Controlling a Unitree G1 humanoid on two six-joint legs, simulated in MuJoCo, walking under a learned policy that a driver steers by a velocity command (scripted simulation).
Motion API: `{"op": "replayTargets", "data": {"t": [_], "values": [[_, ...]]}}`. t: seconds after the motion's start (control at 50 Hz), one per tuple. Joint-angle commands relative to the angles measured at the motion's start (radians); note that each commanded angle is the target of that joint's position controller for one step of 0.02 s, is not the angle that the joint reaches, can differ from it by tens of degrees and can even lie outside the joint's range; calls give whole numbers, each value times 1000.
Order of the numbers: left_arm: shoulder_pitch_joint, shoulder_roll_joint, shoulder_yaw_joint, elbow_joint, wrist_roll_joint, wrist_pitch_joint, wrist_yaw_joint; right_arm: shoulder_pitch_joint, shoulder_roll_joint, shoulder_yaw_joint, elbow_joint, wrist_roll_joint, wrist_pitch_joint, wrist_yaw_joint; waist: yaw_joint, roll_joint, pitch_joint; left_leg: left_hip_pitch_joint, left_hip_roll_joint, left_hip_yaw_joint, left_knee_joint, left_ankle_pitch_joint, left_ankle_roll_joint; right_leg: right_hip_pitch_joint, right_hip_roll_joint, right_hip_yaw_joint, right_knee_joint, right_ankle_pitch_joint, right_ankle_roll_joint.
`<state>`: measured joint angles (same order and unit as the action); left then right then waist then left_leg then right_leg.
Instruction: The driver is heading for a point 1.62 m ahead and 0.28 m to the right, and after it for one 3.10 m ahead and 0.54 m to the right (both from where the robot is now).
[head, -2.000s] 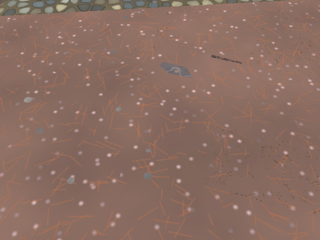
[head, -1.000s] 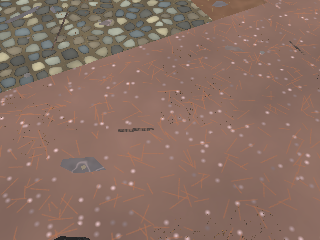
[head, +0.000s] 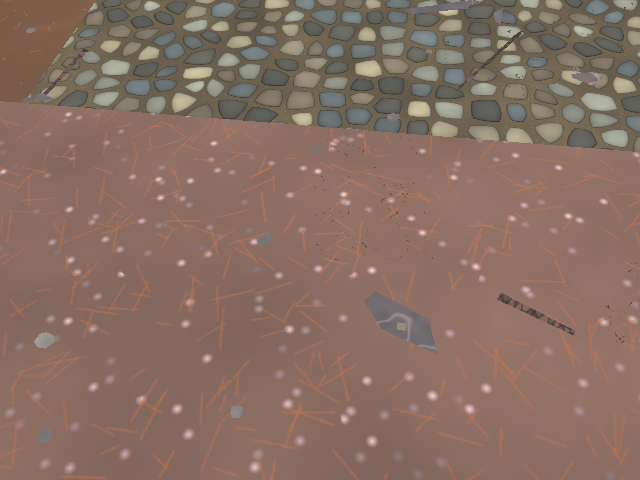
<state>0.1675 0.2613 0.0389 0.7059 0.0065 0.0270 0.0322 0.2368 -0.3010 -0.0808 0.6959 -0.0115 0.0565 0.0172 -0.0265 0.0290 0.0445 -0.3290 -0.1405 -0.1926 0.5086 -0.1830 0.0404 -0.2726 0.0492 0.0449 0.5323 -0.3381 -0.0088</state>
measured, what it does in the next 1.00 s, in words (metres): steps on the spot: left foot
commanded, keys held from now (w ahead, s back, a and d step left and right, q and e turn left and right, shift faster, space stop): no key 1.00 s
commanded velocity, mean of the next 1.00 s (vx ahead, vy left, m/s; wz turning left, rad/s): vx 0.00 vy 0.00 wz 0.12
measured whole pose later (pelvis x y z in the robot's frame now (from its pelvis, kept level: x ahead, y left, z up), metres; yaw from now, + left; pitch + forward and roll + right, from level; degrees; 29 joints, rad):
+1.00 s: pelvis -0.02 +0.01 +0.01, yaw +4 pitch -2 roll +0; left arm 0.24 0.21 0.01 1.09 0.01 0.01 0.02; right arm 0.25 -0.22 0.01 1.06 -0.01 -0.01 -0.03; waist 0.01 -0.01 0.03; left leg -0.09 -0.06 -0.05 0.36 -0.23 0.05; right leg -0.17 0.00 0.00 0.37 -0.17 0.00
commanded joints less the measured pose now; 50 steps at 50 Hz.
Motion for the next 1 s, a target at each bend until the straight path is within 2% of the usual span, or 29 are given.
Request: {"op": "replayTargets", "data": {"t": [0.02, 0.04, 0.06, 0.08, 0.1, 0.12, 0.14, 0.2, 0.24, 0.28, 0.3, 0.32, 0.34, 0.36, 0.38, 0.4, 0.42, 0.46, 0.5, 0.56, 0.68, 0.84, 1.0], "values": [[83, 220, 47, -57, 23, -21, 21, -3, -33, -9, -89, 16, -19, -10, 23, -215, -109, -165, 23, -46, 172, -242, -15, 239, -354, 366, -332, 41, -114], [54, 244, 57, -62, 28, -16, 10, -12, -111, -28, -82, -15, -17, -19, 36, -236, -64, -190, -30, 61, 369, -401, -30, 94, -443, 453, -314, 196, -224], [35, 180, 40, -68, 22, -19, 1, -1, -132, -37, -66, -23, -14, -19, 14, -153, -49, -149, 7, 25, 491, -371, -33, 46, -414, 400, -295, 277, -249], [-19, 129, 26, -72, 12, -22, -5, 21, -122, -36, -40, -17, -11, -13, -16, -117, -28, -128, 16, 23, 546, -308, -38, 18, -345, 298, -280, 310, -222], [-57, 113, 21, -78, 13, -23, -6, 43, -113, -34, -23, -12, -7, -7, -32, -133, -30, -121, 15, 36, 580, -259, -48, 31, -282, 213, -265, 350, -189], [-59, 110, 20, -78, 12, -26, -3, 54, -104, -31, -14, -11, -3, -1, -27, -171, -41, -131, 13, 47, 593, -241, -59, 67, -253, 169, -249, 421, -181], [-40, 108, 19, -72, 11, -28, -2, 50, -96, -26, -8, -9, -1, 2, -13, -175, -51, -133, 12, 57, 577, -241, -72, 102, -237, 138, -232, 485, -181], [28, 107, 18, -40, 9, -32, -2, -13, -60, -6, -15, 1, 6, 0, 32, -168, -71, -116, 36, 74, 413, -258, -92, 198, -246, 126, -201, 521, -190], [41, 116, 19, -25, 11, -30, -7, -32, -36, 11, -10, 3, 12, -3, 48, -195, -77, -31, 61, 115, 250, -290, -87, 198, -241, 121, -190, 481, -187], [59, 138, 27, -5, 17, -20, -15, -39, -40, 17, -1, 11, 12, -11, 61, -227, -75, 44, 64, 171, 112, -297, -72, 187, -239, 133, -173, 491, -191], [63, 145, 29, 5, 15, -15, -18, -22, -39, 20, 12, 13, 8, -16, 50, -224, -71, 86, 65, 187, 20, -240, -61, 177, -235, 134, -154, 517, -185], [57, 144, 29, 13, 9, -11, -20, 9, -29, 25, 31, 11, 2, -21, 23, -201, -68, 158, 66, 200, -130, -117, -48, 151, -223, 122, -125, 542, -163], [69, 136, 27, 22, 7, -13, -20, 18, -39, 28, 43, 3, -9, -27, 16, -169, -72, 249, 96, 158, -239, 30, -33, 97, -219, 122, -110, 525, -122], [82, 111, 21, 16, 6, -20, -24, 16, -80, 27, 41, -12, -24, -33, 30, -99, -106, 345, 196, 41, -253, 77, -11, 25, -201, 109, -89, 420, -70], [93, 60, 6, 1, -5, -28, -30, -44, -146, 17, 37, -13, -33, -36, 86, 87, -83, 279, 312, -82, -208, 227, 43, -3, -97, 18, -102, 213, -28], [65, 65, 1, 28, 2, -21, -24, -73, -78, 35, 39, -5, -41, -29, 60, 74, -73, 170, 333, -71, -193, 199, 71, 108, -91, 4, -146, 113, -14], [47, 74, 5, 39, 7, -18, -23, -93, -53, 45, 42, -5, -48, -27, 59, 75, -47, 142, 293, -48, -199, 110, 51, 131, -88, 12, -157, 147, -11], [36, 97, 13, 63, 9, -19, -27, -69, -59, 48, 70, -5, -54, -36, 41, 88, -22, 124, 241, -17, -215, 44, 19, 152, -99, 20, -157, 229, -16], [60, 91, 10, 93, 8, -24, -28, -41, -62, 50, 101, 1, -59, -42, 43, 70, -19, 137, 228, -1, -216, 49, 13, 151, -114, 28, -172, 259, -17], [71, 81, 6, 142, 6, -26, -24, -35, -53, 55, 131, 1, -62, -43, 41, 19, -7, 143, 226, 3, -218, 33, 19, 140, -116, 30, -188, 246, -10], [81, 72, 3, 226, 5, -25, -19, -27, -50, 60, 201, 2, -67, -46, 42, -16, 4, 130, 220, 7, -235, 9, 25, 153, -125, 37, -202, 246, -7], [94, 62, -6, 318, 5, -24, -11, 1, -36, 68, 285, 4, -70, -51, 42, -26, 0, 133, 213, 20, -239, 32, 28, 163, -133, 40, -202, 249, -12], [108, 43, -17, 380, 4, -22, -4, 43, -13, 78, 351, 4, -70, -56, 40, -23, 7, 137, 208, 33, -230, 61, 26, 156, -136, 40, -197, 254, -16]]}}
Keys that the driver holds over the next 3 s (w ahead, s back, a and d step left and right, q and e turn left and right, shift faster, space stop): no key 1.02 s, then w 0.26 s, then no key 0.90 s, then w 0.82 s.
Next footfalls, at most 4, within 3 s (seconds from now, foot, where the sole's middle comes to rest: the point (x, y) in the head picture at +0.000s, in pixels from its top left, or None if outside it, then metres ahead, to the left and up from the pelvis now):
0.36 left None -0.01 0.11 -0.77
1.70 left None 0.25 0.07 -0.77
1.86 right None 0.15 -0.12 -0.77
2.54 left None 0.41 0.11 -0.77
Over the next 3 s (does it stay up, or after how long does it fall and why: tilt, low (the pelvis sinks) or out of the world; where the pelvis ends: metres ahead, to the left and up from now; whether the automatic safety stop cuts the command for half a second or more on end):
stays up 0.51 0.04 0.00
